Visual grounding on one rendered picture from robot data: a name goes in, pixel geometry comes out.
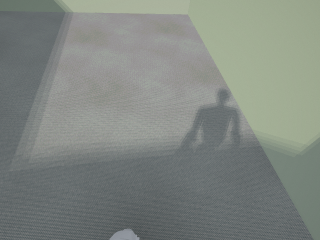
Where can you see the left robot thigh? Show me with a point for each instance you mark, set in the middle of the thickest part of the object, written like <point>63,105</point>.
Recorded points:
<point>124,235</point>

